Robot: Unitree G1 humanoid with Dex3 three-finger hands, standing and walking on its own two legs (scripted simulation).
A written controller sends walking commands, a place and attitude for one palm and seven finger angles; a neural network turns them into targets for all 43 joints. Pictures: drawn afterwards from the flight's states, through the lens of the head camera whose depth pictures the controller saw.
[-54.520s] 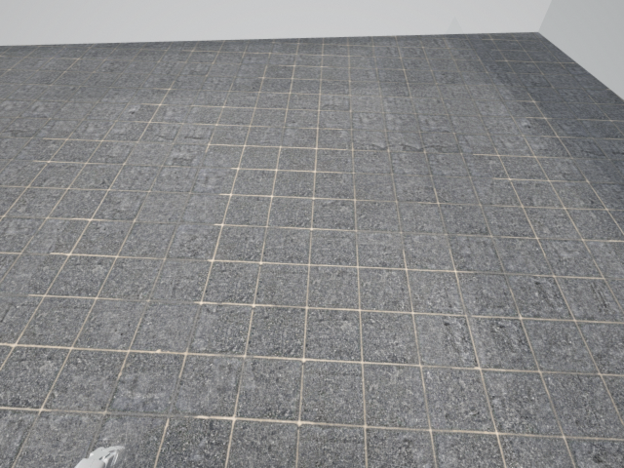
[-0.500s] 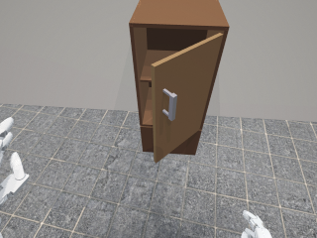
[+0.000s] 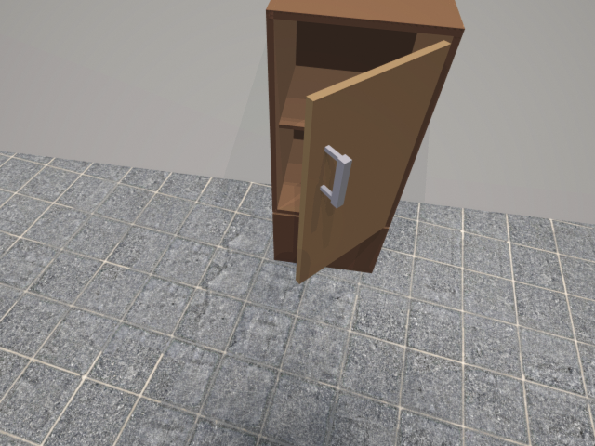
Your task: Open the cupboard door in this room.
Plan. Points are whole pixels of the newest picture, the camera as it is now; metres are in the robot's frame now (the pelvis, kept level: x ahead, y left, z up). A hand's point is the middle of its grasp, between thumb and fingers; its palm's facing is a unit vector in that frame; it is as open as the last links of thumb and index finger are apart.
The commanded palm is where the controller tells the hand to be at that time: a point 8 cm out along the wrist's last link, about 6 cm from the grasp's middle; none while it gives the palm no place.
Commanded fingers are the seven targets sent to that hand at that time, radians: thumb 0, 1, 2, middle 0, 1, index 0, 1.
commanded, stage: let the arm hang, fingers relaxed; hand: left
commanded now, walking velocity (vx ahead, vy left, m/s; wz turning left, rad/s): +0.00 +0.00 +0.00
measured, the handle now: (334, 177) +0.59 -0.03 -0.02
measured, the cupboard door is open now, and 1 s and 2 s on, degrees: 46 46 46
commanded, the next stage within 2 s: look to check the result in 0.60 s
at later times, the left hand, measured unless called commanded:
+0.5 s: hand out of the picture +0.09 +0.22 -0.16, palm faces -0.02 -0.95 -0.30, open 7.3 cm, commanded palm none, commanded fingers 0.00 0.90 0.90 -0.20 -0.30 -0.20 -0.30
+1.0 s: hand out of the picture +0.08 +0.22 -0.16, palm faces -0.04 -0.95 -0.32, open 7.3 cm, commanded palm none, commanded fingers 0.00 0.90 0.90 -0.20 -0.30 -0.20 -0.30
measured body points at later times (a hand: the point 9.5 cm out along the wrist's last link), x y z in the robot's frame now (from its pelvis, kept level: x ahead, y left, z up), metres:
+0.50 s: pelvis +0.01 +0.00 +0.00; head +0.02 -0.01 +0.45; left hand +0.09 +0.27 -0.13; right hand +0.08 -0.27 -0.15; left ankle +0.07 +0.11 -0.74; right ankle -0.02 -0.09 -0.74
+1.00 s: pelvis +0.03 -0.01 +0.01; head +0.05 -0.02 +0.45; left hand +0.09 +0.27 -0.13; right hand +0.09 -0.29 -0.14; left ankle +0.07 +0.11 -0.74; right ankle -0.02 -0.10 -0.74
